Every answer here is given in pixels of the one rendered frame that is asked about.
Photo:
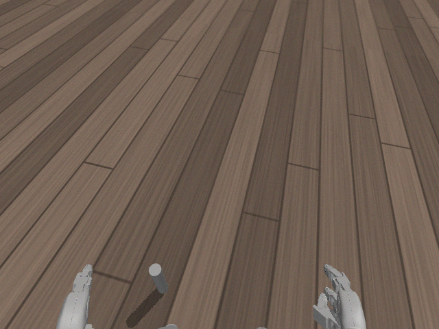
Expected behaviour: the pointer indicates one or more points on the right robot hand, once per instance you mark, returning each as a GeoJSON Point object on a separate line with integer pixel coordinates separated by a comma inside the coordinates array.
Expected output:
{"type": "Point", "coordinates": [347, 310]}

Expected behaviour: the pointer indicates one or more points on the left robot hand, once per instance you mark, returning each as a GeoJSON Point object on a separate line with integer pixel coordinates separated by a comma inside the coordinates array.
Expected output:
{"type": "Point", "coordinates": [74, 311]}

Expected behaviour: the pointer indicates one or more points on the can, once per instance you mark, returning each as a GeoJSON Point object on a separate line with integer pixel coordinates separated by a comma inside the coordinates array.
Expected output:
{"type": "Point", "coordinates": [158, 277]}

